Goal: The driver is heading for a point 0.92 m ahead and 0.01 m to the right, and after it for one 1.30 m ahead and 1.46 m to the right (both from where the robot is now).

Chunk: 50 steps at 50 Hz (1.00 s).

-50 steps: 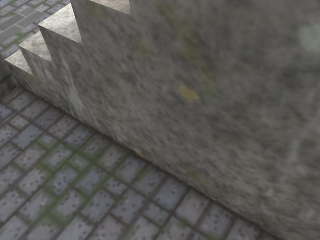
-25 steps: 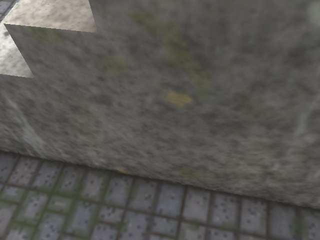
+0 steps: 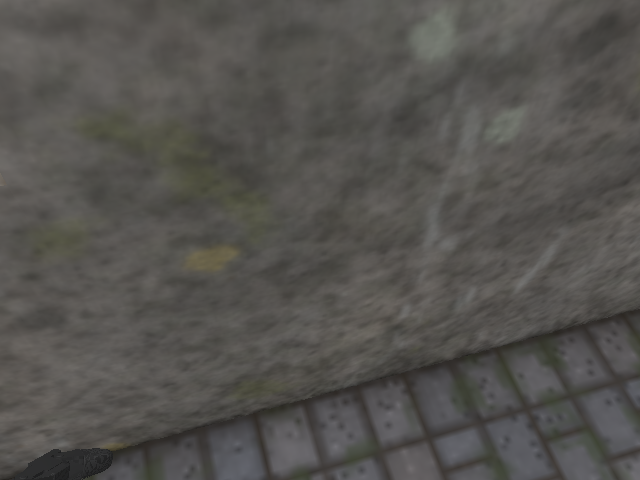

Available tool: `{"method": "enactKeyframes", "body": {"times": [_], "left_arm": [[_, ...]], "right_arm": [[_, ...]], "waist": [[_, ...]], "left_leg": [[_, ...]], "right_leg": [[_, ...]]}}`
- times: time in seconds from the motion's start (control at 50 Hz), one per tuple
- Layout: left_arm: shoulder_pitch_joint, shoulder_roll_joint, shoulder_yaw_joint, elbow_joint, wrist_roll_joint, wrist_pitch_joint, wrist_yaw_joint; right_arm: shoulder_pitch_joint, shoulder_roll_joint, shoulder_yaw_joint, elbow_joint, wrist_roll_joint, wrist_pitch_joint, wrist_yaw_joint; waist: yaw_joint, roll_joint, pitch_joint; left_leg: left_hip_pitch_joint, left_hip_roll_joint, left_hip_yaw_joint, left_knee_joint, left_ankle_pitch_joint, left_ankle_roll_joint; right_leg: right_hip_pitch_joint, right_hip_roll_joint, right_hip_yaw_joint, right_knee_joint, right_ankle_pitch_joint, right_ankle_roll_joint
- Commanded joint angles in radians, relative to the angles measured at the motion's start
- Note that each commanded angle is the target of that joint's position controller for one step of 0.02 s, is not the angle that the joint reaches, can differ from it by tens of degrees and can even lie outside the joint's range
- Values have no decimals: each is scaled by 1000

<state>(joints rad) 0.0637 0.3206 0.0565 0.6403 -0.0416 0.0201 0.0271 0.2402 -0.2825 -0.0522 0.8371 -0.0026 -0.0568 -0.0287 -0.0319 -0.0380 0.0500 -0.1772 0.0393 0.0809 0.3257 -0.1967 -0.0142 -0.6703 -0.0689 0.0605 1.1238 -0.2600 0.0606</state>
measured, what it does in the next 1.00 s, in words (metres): steps on the spot: right foot, then left foot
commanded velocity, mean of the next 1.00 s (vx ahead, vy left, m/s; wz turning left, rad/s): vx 0.04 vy -0.01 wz -0.01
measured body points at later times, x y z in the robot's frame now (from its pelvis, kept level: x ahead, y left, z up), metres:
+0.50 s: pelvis +0.07 -0.05 -0.01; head +0.11 -0.07 +0.44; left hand +0.33 +0.14 -0.10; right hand +0.12 -0.35 -0.13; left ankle +0.12 +0.08 -0.71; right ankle +0.08 -0.17 -0.75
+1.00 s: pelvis +0.07 -0.05 +0.00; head +0.14 -0.01 +0.44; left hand +0.29 +0.23 -0.10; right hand +0.22 -0.35 -0.09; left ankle +0.10 +0.06 -0.75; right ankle +0.11 -0.19 -0.72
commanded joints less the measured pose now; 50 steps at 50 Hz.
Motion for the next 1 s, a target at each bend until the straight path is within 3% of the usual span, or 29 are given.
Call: {"method": "enactKeyframes", "body": {"times": [0.02,0.12,0.14,0.16,0.18,0.2,0.22,0.24,0.26,0.28,0.3,0.34,0.36,0.38,0.44,0.46,0.54,0.58,0.6,0.62,0.64,0.66,0.68,0.7,0.72,0.74,0.82,0.92,1.0], "left_arm": [[-114,23,6,-116,-1,-29,-24],[-146,38,26,-124,5,-33,-60],[-52,46,19,-45,77,-15,-99],[-31,42,21,-32,66,-18,-119],[-25,61,47,-77,-1,-44,-109],[46,84,54,-34,4,-55,-106],[176,143,82,29,16,-69,-92],[245,307,116,63,15,-79,-66],[174,329,120,10,66,-86,-54],[139,297,122,-12,68,-86,-55],[74,242,105,-21,43,-79,-38],[-57,115,55,-38,11,-36,-5],[-69,98,40,-29,20,-26,2],[-80,95,32,-17,41,-25,6],[-91,48,1,44,57,-21,5],[-67,40,-6,71,61,-21,2],[-82,145,21,76,38,-18,5],[-104,123,18,79,24,-21,16],[-94,75,7,86,14,-15,26],[-73,37,1,75,38,-18,31],[-187,57,3,-4,66,-26,38],[-258,106,25,-10,60,-32,38],[-223,92,27,-14,46,-31,36],[-176,80,29,9,38,-27,46],[-172,75,23,1,46,-20,51],[-181,58,20,-6,52,-16,50],[-204,-10,2,-26,42,-38,56],[-195,27,12,-24,27,-43,49],[-122,59,26,11,-1,-46,40]], "right_arm": [[-32,-181,-37,-47,1,1,-24],[-44,-226,-53,-51,-3,14,-25],[-7,-157,-36,-3,-21,10,16],[16,-158,-40,1,-9,9,36],[-24,-248,-69,-40,25,6,1],[-68,-220,-62,-42,32,4,-23],[-23,-176,-52,-48,18,7,-36],[-20,-63,-15,-138,-55,18,-50],[10,-84,-2,-157,-64,16,-40],[-57,-177,-22,-165,-18,13,-37],[-75,-192,-25,-164,5,15,-39],[-48,-184,-20,-125,0,44,-67],[-37,-169,-15,-122,0,60,-66],[-24,-131,-4,-122,-4,66,-60],[-39,-42,30,-116,-1,71,-38],[-52,-42,34,-115,1,71,-25],[-112,-133,15,-166,13,60,-12],[-82,-131,13,-161,5,57,-15],[-70,-140,9,-156,14,56,-24],[-34,-198,-6,-165,13,55,-37],[6,-293,-33,-176,-22,45,-33],[38,-263,-26,-168,-46,23,-24],[0,-249,-31,-161,-31,9,-26],[-60,-243,-40,-173,4,11,-32],[-80,-231,-42,-177,34,21,-41],[-78,-216,-36,-179,42,31,-48],[-39,-212,-52,-154,33,25,-44],[-74,-243,-66,-167,38,30,-25],[-138,-236,-67,-199,25,44,-27]], "waist": [[-14,180,-95],[-12,192,-44],[-14,229,-7],[-23,261,-33],[40,230,-90],[96,192,-124],[142,45,-167],[86,-325,-147],[66,-287,-416],[105,-161,-406],[75,-102,-337],[30,-79,-286],[17,-83,-285],[2,-60,-291],[7,-84,-246],[22,-100,-228],[37,-153,-97],[17,-100,-71],[12,-21,-47],[19,205,-70],[-37,427,-44],[-63,312,-53],[-26,270,-69],[4,183,-73],[3,134,-85],[1,109,-116],[-19,134,-155],[-17,237,-143],[9,302,-130]], "left_leg": [[184,274,-154,-135,108,184],[179,286,-27,-72,257,137],[162,244,97,14,354,128],[141,211,126,61,401,109],[107,229,83,112,472,77],[85,206,113,192,476,38],[-56,143,155,386,354,-40],[-489,11,156,769,-404,-137],[-563,-39,-118,953,-519,-136],[-536,-24,-203,949,-425,-98],[-557,1,-204,932,-322,-75],[-458,47,-186,899,-245,-72],[-371,36,-158,890,-227,-69],[-297,26,-124,835,-203,-69],[-139,32,-77,591,-153,-59],[-108,32,-68,538,-144,-53],[-143,-4,-14,443,-167,10],[-133,-6,-15,309,-148,55],[-114,12,-69,208,-86,101],[-4,158,-295,115,204,174],[27,375,-721,-30,421,382],[17,367,-712,-50,429,423],[47,309,-616,-16,450,370],[90,250,-537,27,466,301],[135,237,-519,51,471,266],[153,218,-502,63,492,248],[155,138,-453,70,397,192],[13,110,-546,12,36,188],[-26,102,-641,-6,34,166]], "right_leg": [[-92,-45,-17,-56,-19,42],[9,-44,-58,-268,25,-11],[68,-2,-131,-324,-8,-30],[145,24,-159,-387,-17,-46],[264,19,-125,-480,92,-78],[375,56,-135,-585,187,-110],[600,76,-73,-681,488,-165],[882,-157,304,-608,1202,-293],[950,-300,530,-647,1079,-481],[883,-259,464,-701,893,-453],[830,-235,379,-722,795,-388],[641,-225,253,-713,763,-306],[552,-208,206,-723,769,-300],[493,-188,150,-729,758,-290],[403,-121,26,-736,565,-257],[397,-127,22,-746,466,-262],[373,-164,79,-773,126,-269],[403,-160,69,-703,157,-220],[381,-131,49,-614,112,-170],[253,-46,-39,-395,-17,-76],[21,150,-49,-210,-361,9],[2,152,68,20,-415,27],[-16,130,104,86,-349,26],[-41,121,107,97,-275,34],[-82,115,109,93,-214,44],[-64,119,105,100,-175,49],[4,153,40,-150,-53,30],[198,177,53,-397,-24,-1],[351,173,68,-587,-41,-20]]}}
Keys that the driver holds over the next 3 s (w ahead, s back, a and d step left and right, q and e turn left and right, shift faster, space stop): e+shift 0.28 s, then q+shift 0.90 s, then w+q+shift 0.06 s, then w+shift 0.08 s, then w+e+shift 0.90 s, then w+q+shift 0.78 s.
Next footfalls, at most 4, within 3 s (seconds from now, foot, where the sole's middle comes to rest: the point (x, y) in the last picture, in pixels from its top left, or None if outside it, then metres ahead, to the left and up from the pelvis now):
0.22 right None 0.12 -0.18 -0.78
0.60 left None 0.14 0.05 -0.78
1.08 right None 0.14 -0.17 -0.78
1.48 left None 0.05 0.12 -0.78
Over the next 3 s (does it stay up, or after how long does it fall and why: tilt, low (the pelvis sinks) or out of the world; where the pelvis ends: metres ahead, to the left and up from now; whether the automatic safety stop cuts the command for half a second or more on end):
stays up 0.11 -0.38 -0.01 its command is cut before an obstacle after 1.2 s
